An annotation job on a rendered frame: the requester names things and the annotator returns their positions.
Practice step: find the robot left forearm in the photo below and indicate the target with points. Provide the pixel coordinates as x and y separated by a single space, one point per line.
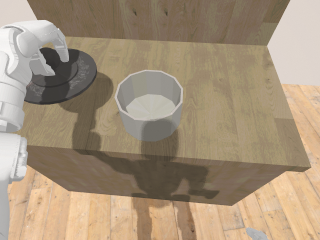
17 45

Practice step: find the robot left hand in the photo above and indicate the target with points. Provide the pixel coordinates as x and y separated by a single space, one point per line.
45 32

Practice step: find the left robot upper arm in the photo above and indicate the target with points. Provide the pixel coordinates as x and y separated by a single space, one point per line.
13 167

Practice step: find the table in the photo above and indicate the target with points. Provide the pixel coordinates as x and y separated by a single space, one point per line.
236 131

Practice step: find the knob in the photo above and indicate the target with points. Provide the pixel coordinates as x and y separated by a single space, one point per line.
51 56

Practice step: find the robot right hand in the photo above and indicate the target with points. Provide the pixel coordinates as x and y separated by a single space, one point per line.
255 234

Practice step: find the lid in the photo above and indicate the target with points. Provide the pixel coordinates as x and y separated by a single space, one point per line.
71 79

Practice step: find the pot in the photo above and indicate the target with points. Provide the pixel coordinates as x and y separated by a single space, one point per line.
150 104

